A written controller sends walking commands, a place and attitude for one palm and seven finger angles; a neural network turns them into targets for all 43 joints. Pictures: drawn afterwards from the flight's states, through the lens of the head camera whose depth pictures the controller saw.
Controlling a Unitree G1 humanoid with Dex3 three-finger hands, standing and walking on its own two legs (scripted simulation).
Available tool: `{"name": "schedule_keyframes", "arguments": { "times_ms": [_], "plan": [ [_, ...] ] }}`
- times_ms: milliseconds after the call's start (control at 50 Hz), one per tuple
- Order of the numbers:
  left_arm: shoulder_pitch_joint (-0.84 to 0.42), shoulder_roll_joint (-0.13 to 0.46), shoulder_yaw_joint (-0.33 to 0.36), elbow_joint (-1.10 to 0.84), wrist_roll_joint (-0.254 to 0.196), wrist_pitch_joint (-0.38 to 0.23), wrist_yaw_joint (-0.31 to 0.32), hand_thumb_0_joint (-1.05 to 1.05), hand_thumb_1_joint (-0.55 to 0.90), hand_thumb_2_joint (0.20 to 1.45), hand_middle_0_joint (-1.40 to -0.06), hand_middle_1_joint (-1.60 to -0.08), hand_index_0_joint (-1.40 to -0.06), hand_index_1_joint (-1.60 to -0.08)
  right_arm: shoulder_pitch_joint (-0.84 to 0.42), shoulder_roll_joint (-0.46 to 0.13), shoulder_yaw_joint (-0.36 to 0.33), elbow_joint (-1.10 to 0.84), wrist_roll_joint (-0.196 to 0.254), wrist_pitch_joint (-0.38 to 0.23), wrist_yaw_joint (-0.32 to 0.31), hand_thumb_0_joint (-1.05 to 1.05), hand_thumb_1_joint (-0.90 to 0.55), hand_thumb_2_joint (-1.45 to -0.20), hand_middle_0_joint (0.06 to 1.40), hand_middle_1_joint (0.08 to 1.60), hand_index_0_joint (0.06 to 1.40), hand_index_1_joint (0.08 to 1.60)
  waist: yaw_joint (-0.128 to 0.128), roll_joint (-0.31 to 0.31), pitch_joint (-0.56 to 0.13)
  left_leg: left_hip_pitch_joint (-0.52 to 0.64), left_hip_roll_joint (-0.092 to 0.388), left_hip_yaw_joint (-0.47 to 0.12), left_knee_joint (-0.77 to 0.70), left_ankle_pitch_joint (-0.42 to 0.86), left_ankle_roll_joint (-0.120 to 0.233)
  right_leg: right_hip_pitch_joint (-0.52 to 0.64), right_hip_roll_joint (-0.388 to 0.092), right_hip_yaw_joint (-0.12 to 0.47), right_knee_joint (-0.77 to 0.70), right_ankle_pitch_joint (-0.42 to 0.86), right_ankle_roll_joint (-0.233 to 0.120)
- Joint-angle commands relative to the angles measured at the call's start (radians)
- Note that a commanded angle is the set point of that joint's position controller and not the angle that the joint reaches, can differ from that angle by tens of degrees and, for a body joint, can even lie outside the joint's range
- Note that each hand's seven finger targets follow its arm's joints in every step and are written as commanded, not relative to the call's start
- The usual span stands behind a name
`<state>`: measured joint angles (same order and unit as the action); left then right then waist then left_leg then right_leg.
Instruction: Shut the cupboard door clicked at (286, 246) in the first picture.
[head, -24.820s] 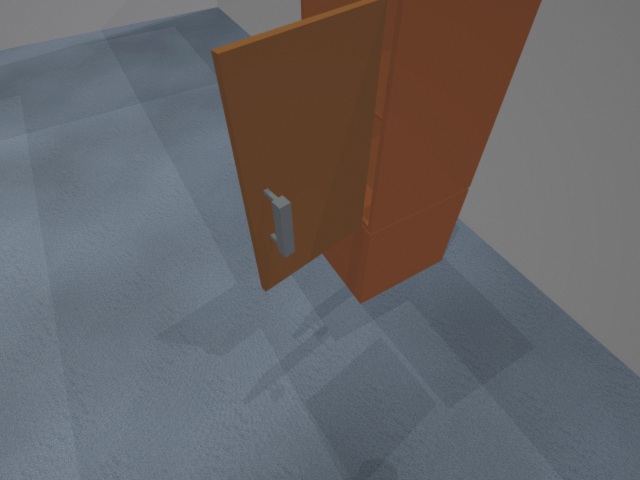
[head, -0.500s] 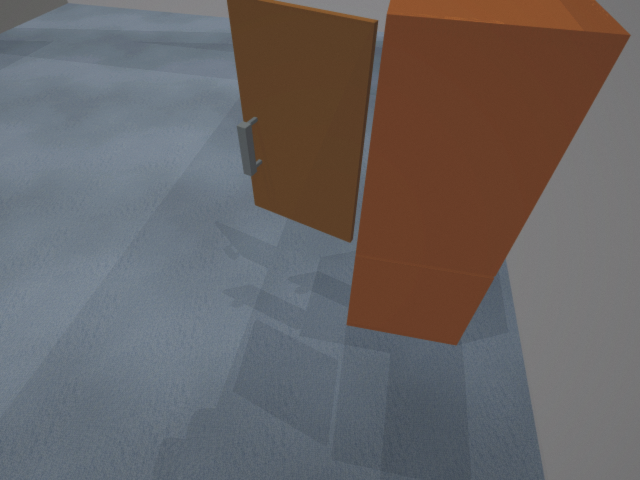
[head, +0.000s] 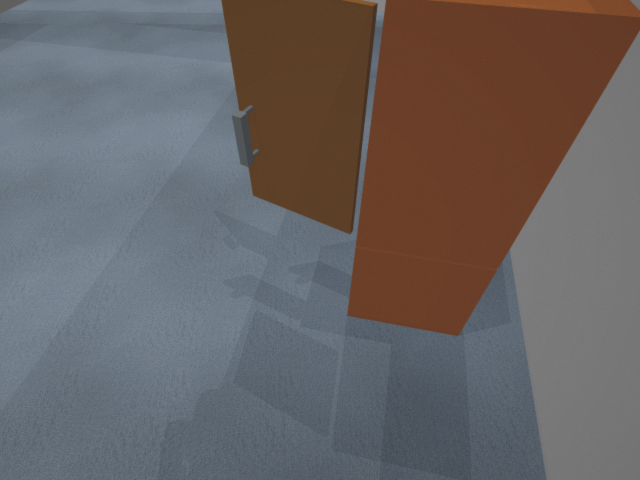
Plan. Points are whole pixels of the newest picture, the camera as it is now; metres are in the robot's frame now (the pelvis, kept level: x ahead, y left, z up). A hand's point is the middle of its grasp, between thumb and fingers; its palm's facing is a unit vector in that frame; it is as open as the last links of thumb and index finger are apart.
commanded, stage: look to check the result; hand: left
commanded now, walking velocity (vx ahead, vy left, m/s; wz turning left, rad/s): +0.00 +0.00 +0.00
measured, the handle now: (248, 135) +0.91 +0.24 -0.10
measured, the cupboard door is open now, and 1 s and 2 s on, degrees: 73 73 73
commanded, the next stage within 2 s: walk to a spot facing it in 0.20 s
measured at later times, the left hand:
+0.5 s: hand out of the picture +0.02 +0.18 -0.18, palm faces +0.08 -0.97 -0.23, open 7.3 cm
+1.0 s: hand out of the picture +0.05 +0.24 -0.16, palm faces +0.35 -0.89 -0.29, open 7.3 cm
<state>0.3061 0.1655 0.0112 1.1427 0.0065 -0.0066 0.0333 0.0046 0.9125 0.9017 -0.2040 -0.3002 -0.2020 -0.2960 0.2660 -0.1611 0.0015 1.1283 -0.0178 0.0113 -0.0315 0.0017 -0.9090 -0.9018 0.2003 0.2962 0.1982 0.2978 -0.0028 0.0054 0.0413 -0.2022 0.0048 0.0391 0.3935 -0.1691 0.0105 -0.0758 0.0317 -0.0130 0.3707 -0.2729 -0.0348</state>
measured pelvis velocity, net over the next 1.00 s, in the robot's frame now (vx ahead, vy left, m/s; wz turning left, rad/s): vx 0.01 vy -0.01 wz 0.36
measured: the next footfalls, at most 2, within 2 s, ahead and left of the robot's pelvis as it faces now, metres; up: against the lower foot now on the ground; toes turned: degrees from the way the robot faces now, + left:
right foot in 1.06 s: +0.10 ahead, -0.13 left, +0.00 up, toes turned +24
left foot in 1.42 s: -0.04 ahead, +0.09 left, +0.00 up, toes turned +42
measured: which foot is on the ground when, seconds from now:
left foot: down 0.00-1.00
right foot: down 0.00-0.68, up 0.70-1.00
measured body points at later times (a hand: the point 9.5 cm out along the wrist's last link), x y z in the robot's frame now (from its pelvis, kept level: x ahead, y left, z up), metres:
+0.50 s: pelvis +0.01 -0.01 -0.01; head +0.02 -0.01 +0.44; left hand +0.02 +0.23 -0.16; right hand +0.04 -0.24 -0.16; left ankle +0.03 +0.11 -0.74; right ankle -0.04 -0.10 -0.74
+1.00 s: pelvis +0.01 -0.01 -0.01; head +0.06 +0.01 +0.44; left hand +0.03 +0.29 -0.13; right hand +0.14 -0.23 -0.16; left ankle +0.02 +0.12 -0.74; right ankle +0.05 -0.15 -0.71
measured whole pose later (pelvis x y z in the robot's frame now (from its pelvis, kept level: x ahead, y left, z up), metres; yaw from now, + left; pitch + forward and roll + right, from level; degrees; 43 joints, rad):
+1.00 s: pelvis +0.01 -0.01 -0.01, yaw +21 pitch +1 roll -1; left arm 0.12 0.24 0.08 0.87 0.02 0.04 0.02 0.01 0.91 0.90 -0.20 -0.30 -0.20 -0.30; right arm 0.22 -0.21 -0.05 0.94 -0.04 0.05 0.00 0.00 -0.91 -0.90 0.20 0.30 0.20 0.30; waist -0.03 0.03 0.09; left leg -0.34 -0.03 -0.12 0.47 -0.16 0.00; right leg -0.39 -0.02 0.01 0.81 -0.42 0.05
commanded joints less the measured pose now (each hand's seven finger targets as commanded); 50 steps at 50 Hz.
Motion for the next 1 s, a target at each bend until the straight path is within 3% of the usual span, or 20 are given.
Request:
{"name": "schedule_keyframes", "arguments": {
  "times_ms": [0,300,340,400,460,500,540,560,580,620,640,660,680,700,720,740,780,820,940,980],
  "plan": [
    [0.053,0.113,0.019,-0.025,0.003,-0.014,0.006,0.0,0.9,0.9,-0.2,-0.3,-0.2,-0.3,0.033,-0.126,-0.024,-0.029,0.004,-0.018,-0.011,0.0,-0.9,-0.9,0.2,0.3,0.2,0.3,-0.005,-0.003,0.02,0.074,0.1,-0.095,-0.045,0.129,0.022,-0.111,-0.121,0.096,-0.082,0.164,-0.017],
    [0.008,0.144,0.023,-0.037,0.003,-0.018,0.004,0.0,0.9,0.9,-0.2,-0.3,-0.2,-0.3,-0.006,-0.155,-0.023,-0.035,0.002,-0.018,-0.01,0.0,-0.9,-0.9,0.2,0.3,0.2,0.3,-0.006,-0.001,0.013,0.085,0.102,-0.091,-0.048,0.154,0.014,-0.077,-0.129,0.098,-0.093,0.234,-0.015],
    [0.025,0.115,0.022,-0.038,0.001,-0.009,0.008,0.0,0.9,0.9,-0.2,-0.3,-0.2,-0.3,0.001,-0.115,-0.017,-0.036,0.001,-0.011,-0.007,0.0,-0.9,-0.9,0.2,0.3,0.2,0.3,-0.003,-0.002,0.014,0.06,0.092,-0.09,-0.026,0.174,0.007,-0.066,-0.139,0.076,-0.065,0.253,-0.006],
    [0.031,0.138,0.039,-0.06,0.002,0.003,0.011,0.0,0.9,0.9,-0.2,-0.3,-0.2,-0.3,0.006,-0.12,-0.024,-0.059,0.001,0.001,-0.005,0.0,-0.9,-0.9,0.2,0.3,0.2,0.3,0.003,-0.011,0.018,-0.012,0.076,-0.099,0.035,0.185,0.008,-0.05,-0.163,0.057,-0.008,0.265,-0.016],
    [0.03,0.173,0.064,-0.094,0.008,0.011,0.014,0.0,0.9,0.9,-0.2,-0.3,-0.2,-0.3,-0.011,-0.119,-0.038,-0.095,0.003,0.014,0.001,0.0,-0.9,-0.9,0.2,0.3,0.2,0.3,0.014,-0.097,0.015,-0.106,0.028,-0.06,0.183,0.097,-0.007,-0.027,-0.25,0.079,-0.005,0.327,-0.07],
    [0.016,0.182,0.075,-0.121,0.013,0.013,0.014,0.0,0.9,0.9,-0.2,-0.3,-0.2,-0.3,-0.046,-0.116,-0.052,-0.124,-0.001,0.027,0.005,0.0,-0.9,-0.9,0.2,0.3,0.2,0.3,0.022,-0.153,0.048,-0.202,0.016,-0.035,0.389,-0.217,-0.021,-0.031,-0.353,0.122,-0.023,0.439,-0.152],
    [-0.017,0.193,0.086,-0.148,0.024,0.012,0.015,0.0,0.9,0.9,-0.2,-0.3,-0.2,-0.3,-0.071,-0.111,-0.064,-0.153,0.003,0.033,0.012,0.0,-0.9,-0.9,0.2,0.3,0.2,0.3,0.016,-0.139,0.081,-0.262,0.043,-0.039,0.513,-0.353,-0.025,-0.035,-0.411,0.115,-0.008,0.539,-0.201],
    [-0.034,0.2,0.091,-0.161,0.027,0.011,0.016,0.0,0.9,0.9,-0.2,-0.3,-0.2,-0.3,-0.064,-0.107,-0.062,-0.165,0.005,0.032,0.016,0.0,-0.9,-0.9,0.2,0.3,0.2,0.3,0.007,-0.122,0.077,-0.257,0.056,-0.041,0.471,-0.361,-0.027,-0.027,-0.41,0.084,0.029,0.589,-0.189],
    [-0.047,0.214,0.097,-0.172,0.026,0.009,0.014,0.0,0.9,0.9,-0.2,-0.3,-0.2,-0.3,-0.057,-0.096,-0.062,-0.169,0.005,0.031,0.021,0.0,-0.9,-0.9,0.2,0.3,0.2,0.3,-0.001,-0.119,0.065,-0.236,0.061,-0.023,0.383,-0.325,-0.03,-0.006,-0.391,0.037,0.077,0.631,-0.164],
    [-0.049,0.221,0.1,-0.189,0.015,0.009,0.009,0.0,0.9,0.9,-0.2,-0.3,-0.2,-0.3,0.005,-0.1,-0.06,-0.162,-0.003,0.027,0.026,0.0,-0.9,-0.9,0.2,0.3,0.2,0.3,-0.029,-0.084,0.014,-0.083,0.027,0.027,0.198,-0.095,-0.022,-0.05,-0.332,-0.045,0.21,0.619,-0.083],
    [-0.034,0.207,0.1,-0.201,0.009,0.014,0.005,0.0,0.9,0.9,-0.2,-0.3,-0.2,-0.3,0.068,-0.137,-0.068,-0.155,-0.01,0.019,0.028,0.0,-0.9,-0.9,0.2,0.3,0.2,0.3,-0.052,0.036,-0.031,0.046,0.081,-0.068,0.085,0.177,0.02,-0.156,-0.27,-0.104,0.363,0.459,-0.013],
    [-0.01,0.15,0.088,-0.226,0.002,0.019,0.001,0.0,0.9,0.9,-0.2,-0.3,-0.2,-0.3,0.115,-0.227,-0.087,-0.159,-0.018,0.013,0.024,0.0,-0.9,-0.9,0.2,0.3,0.2,0.3,-0.053,0.311,-0.068,0.144,0.3,-0.393,0.028,0.544,0.147,-0.342,-0.126,-0.152,0.583,-0.054,0.067],
    [-0.06,0.145,0.079,-0.267,0.011,0.022,0.006,0.0,0.9,0.9,-0.2,-0.3,-0.2,-0.3,0.15,-0.262,-0.097,-0.154,-0.018,0.021,0.018,0.0,-0.9,-0.9,0.2,0.3,0.2,0.3,-0.076,0.25,-0.084,0.078,0.385,-0.498,-0.061,0.442,0.227,-0.36,-0.082,-0.051,0.708,-0.405,0.054],
    [-0.12,0.143,0.087,-0.275,0.014,0.037,0.008,0.0,0.9,0.9,-0.2,-0.3,-0.2,-0.3,0.136,-0.267,-0.099,-0.161,-0.021,0.019,0.011,0.0,-0.9,-0.9,0.2,0.3,0.2,0.3,-0.078,0.195,-0.074,0.017,0.365,-0.529,-0.107,0.181,0.208,-0.394,-0.093,0.017,0.777,-0.357,0.048],
    [-0.145,0.146,0.09,-0.28,0.016,0.038,0.003,0.0,0.9,0.9,-0.2,-0.3,-0.2,-0.3,0.086,-0.258,-0.095,-0.18,-0.021,0.017,0.007,0.0,-0.9,-0.9,0.2,0.3,0.2,0.3,-0.06,0.175,-0.03,-0.039,0.334,-0.516,-0.132,0.026,0.187,-0.426,-0.107,0.044,0.793,-0.28,0.051],
    [-0.15,0.146,0.092,-0.282,0.018,0.036,-0.004,0.0,0.9,0.9,-0.2,-0.3,-0.2,-0.3,0.038,-0.24,-0.09,-0.197,-0.022,0.013,0.005,0.0,-0.9,-0.9,0.2,0.3,0.2,0.3,-0.041,0.153,-0.004,-0.07,0.293,-0.472,-0.134,-0.012,0.168,-0.437,-0.112,0.05,0.783,-0.209,0.058],
    [-0.127,0.137,0.091,-0.278,0.017,0.029,-0.014,0.0,0.9,0.9,-0.2,-0.3,-0.2,-0.3,0.006,-0.231,-0.085,-0.21,-0.02,0.003,0.002,0.0,-0.9,-0.9,0.2,0.3,0.2,0.3,-0.018,0.096,-0.043,-0.019,0.242,-0.404,-0.11,0.077,0.152,-0.434,-0.1,0.037,0.717,-0.15,0.072],
    [-0.121,0.132,0.087,-0.284,0.015,0.028,-0.015,0.0,0.9,0.9,-0.2,-0.3,-0.2,-0.3,0.012,-0.241,-0.091,-0.215,-0.018,0.003,0.003,0.0,-0.9,-0.9,0.2,0.3,0.2,0.3,-0.021,0.085,-0.091,0.035,0.222,-0.376,-0.083,0.158,0.155,-0.419,-0.083,0.025,0.646,-0.149,0.081],
    [-0.125,0.137,0.08,-0.324,0.012,0.032,-0.011,0.0,0.9,0.9,-0.2,-0.3,-0.2,-0.3,-0.029,-0.258,-0.11,-0.246,-0.021,0.023,0.017,0.0,-0.9,-0.9,0.2,0.3,0.2,0.3,-0.019,0.174,-0.074,-0.054,0.171,-0.404,-0.071,0.093,0.138,-0.292,-0.033,-0.003,0.408,-0.156,0.083],
    [-0.059,0.153,0.086,-0.316,0.01,0.027,-0.01,0.0,0.9,0.9,-0.2,-0.3,-0.2,-0.3,-0.065,-0.254,-0.117,-0.266,-0.015,0.029,0.02,0.0,-0.9,-0.9,0.2,0.3,0.2,0.3,0.011,0.171,-0.096,-0.117,0.131,-0.394,-0.029,0.073,0.11,-0.155,-0.008,-0.018,0.245,-0.078,0.079]
  ]
}}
